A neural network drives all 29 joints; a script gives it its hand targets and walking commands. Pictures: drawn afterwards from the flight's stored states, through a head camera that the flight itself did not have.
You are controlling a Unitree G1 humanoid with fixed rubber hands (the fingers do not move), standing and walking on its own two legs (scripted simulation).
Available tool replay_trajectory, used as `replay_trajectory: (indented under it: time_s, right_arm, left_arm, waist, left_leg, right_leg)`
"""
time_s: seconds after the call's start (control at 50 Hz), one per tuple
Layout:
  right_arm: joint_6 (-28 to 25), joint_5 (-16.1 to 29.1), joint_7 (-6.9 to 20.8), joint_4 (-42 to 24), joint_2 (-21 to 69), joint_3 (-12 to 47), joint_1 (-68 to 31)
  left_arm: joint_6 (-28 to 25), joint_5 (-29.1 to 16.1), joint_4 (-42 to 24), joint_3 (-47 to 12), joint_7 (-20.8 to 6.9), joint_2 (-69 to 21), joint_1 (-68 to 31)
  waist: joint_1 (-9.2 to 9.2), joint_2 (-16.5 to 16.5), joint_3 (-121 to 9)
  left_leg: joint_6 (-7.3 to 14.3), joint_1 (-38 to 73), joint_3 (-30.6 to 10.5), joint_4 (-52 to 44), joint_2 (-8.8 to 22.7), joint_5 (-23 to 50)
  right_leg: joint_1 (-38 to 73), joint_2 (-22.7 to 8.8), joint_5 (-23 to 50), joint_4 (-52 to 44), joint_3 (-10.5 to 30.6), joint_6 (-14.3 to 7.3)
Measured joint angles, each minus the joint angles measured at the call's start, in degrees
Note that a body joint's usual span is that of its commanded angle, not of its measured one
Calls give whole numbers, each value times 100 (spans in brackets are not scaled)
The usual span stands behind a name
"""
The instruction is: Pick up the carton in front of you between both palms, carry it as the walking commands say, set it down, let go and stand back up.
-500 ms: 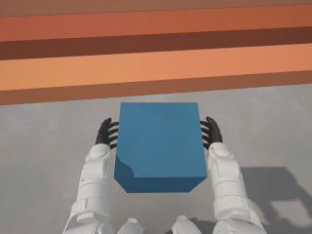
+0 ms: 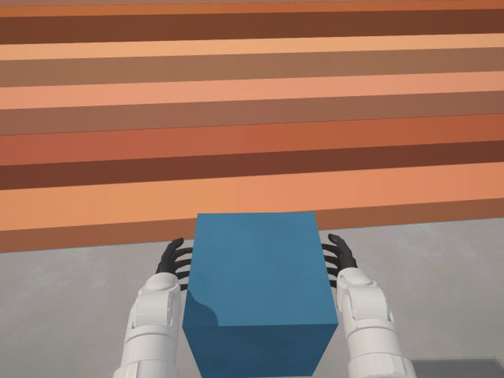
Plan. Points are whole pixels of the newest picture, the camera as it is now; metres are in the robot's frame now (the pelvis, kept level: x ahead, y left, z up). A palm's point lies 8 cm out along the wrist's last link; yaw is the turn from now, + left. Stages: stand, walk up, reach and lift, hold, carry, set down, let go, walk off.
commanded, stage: reach and lift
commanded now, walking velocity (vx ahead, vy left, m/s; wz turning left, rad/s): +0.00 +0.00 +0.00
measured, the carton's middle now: (256, 297) +0.30 +0.00 -0.05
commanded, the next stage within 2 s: hold in 0.86 s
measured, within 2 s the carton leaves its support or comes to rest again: neither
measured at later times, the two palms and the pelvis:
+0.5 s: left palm (166, 275) +0.29 +0.15 +0.03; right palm (346, 271) +0.29 -0.15 +0.04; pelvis +0.00 +0.00 +0.00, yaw +0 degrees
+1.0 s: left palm (163, 269) +0.29 +0.15 +0.06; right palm (350, 264) +0.29 -0.15 +0.06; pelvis +0.01 +0.00 +0.01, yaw +0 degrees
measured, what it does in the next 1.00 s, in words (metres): stands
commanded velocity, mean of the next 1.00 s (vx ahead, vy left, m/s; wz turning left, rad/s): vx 0.00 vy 0.00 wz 0.00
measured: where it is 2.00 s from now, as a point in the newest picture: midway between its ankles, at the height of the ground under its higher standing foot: outside the picture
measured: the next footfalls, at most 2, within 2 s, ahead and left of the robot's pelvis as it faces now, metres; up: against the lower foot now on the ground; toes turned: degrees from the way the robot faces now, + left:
left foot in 2.00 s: +0.38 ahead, +0.12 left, +0.00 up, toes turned +10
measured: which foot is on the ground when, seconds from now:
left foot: down 0.00-1.00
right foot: down 0.00-1.00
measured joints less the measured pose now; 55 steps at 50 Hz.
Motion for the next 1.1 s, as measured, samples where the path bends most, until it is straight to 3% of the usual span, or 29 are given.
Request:
replay_trajectory:
  time_s: [0.26,0.86,1.0,1.1]
  right_arm:
    - [106,-139,97,-103,89,-252,-316]
    - [536,6,59,-665,-19,225,87]
    - [773,122,20,-1039,-44,378,187]
    - [924,31,71,-941,-14,271,63]
  left_arm:
    - [112,128,-116,243,-89,-85,-304]
    - [540,-18,-671,-257,-34,20,94]
    - [778,-134,-1055,-392,1,45,199]
    - [932,-51,-959,-296,-45,17,77]
  waist:
    - [6,-8,366]
    - [13,-3,350]
    - [4,-3,325]
    - [9,-6,356]
  left_leg:
    - [0,84,37,74,-4,24]
    - [24,675,61,-474,39,132]
    - [24,823,60,-585,47,181]
    - [24,913,65,-593,49,196]
  right_leg:
    - [78,-4,24,79,-1,12]
    - [663,-46,127,-457,-10,-5]
    - [812,-53,177,-571,-12,-6]
    - [901,-53,192,-577,-16,-9]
